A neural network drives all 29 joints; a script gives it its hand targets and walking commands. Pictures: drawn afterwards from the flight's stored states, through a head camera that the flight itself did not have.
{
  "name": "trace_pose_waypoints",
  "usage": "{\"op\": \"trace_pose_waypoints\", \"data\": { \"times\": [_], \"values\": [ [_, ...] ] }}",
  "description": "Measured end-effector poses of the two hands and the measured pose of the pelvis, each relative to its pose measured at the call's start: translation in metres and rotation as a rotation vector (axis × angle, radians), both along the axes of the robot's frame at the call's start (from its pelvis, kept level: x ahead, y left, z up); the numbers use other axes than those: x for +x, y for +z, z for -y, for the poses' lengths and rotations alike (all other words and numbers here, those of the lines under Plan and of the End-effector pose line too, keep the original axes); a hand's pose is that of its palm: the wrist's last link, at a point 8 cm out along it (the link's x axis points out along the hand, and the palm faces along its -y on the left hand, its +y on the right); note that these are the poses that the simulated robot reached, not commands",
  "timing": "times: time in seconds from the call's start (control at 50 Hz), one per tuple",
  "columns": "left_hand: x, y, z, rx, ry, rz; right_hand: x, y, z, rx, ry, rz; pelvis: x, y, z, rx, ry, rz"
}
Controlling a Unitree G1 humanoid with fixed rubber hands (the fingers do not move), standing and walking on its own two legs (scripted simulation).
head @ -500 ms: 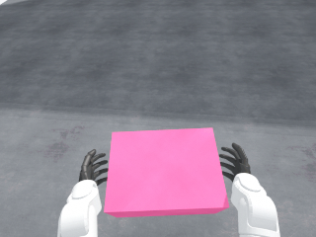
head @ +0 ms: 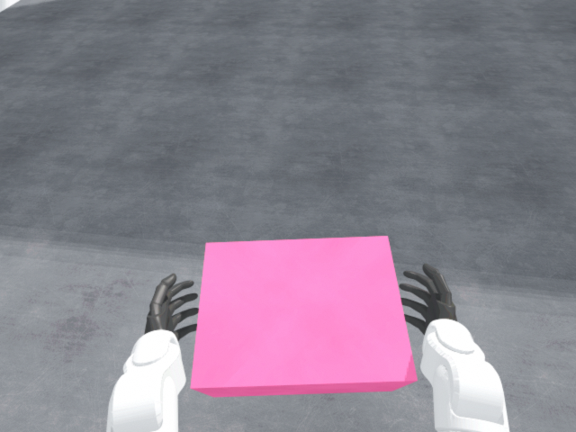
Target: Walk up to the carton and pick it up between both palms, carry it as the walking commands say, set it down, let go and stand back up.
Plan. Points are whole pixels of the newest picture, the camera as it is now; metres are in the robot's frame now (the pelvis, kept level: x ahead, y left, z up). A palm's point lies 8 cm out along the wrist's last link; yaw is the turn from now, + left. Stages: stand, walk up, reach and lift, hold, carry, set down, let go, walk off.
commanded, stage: carry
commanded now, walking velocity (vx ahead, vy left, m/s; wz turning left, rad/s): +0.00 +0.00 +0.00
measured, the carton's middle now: (299, 317) +0.31 +0.00 -0.06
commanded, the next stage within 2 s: none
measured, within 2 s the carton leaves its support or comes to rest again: neither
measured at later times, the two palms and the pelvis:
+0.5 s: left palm (199, 203) +0.46 +0.16 +0.05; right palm (416, 199) +0.47 -0.20 +0.04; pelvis +0.21 -0.02 +0.01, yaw +0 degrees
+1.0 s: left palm (222, 132) +0.66 +0.14 +0.04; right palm (397, 129) +0.67 -0.21 +0.03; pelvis +0.41 -0.03 +0.01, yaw +0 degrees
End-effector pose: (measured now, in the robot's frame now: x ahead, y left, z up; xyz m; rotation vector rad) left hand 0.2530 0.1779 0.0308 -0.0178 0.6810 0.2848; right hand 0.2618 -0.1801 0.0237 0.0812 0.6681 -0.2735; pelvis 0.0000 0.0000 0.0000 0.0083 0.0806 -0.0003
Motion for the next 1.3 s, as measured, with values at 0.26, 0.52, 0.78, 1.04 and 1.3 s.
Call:
{"op": "trace_pose_waypoints", "data": {
  "times": [0.26,0.52,0.78,1.04,1.3],
  "values": [
    [0.111,0.010,0.010,-0.037,0.003,-0.007,0.112,0.021,0.010,-0.030,0.000,-0.009,0.111,0.016,0.009,0.011,0.007,-0.003],
    [0.219,0.018,0.022,0.011,-0.007,0.003,0.217,0.013,0.022,0.017,-0.007,0.002,0.217,0.013,0.020,0.020,0.001,-0.004],
    [0.326,0.007,0.016,-0.021,-0.022,-0.004,0.318,0.009,0.017,-0.010,-0.014,-0.010,0.320,0.010,0.013,-0.021,-0.006,-0.006],
    [0.429,0.012,0.037,0.002,-0.001,0.007,0.429,0.010,0.037,0.005,0.006,0.004,0.428,0.010,0.037,0.024,0.010,0.000],
    [0.528,0.058,0.022,-0.012,0.023,0.060,0.523,0.064,0.020,-0.022,-0.013,0.061,0.528,0.011,0.024,-0.015,-0.006,-0.017]
  ]
}}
